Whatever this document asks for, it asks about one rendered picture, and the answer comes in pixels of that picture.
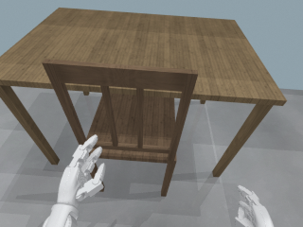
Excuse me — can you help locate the robot left forearm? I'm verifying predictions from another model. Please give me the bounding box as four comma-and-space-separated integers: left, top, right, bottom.
43, 202, 80, 227

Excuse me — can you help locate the table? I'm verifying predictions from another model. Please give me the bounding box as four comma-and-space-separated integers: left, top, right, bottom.
0, 8, 287, 178

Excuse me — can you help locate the right robot hand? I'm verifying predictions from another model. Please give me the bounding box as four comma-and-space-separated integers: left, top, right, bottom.
235, 185, 274, 227

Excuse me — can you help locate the chair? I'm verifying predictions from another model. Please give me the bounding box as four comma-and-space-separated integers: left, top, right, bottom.
42, 59, 198, 197

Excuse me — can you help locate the left robot hand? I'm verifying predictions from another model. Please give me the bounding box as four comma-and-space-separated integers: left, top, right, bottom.
57, 134, 106, 208

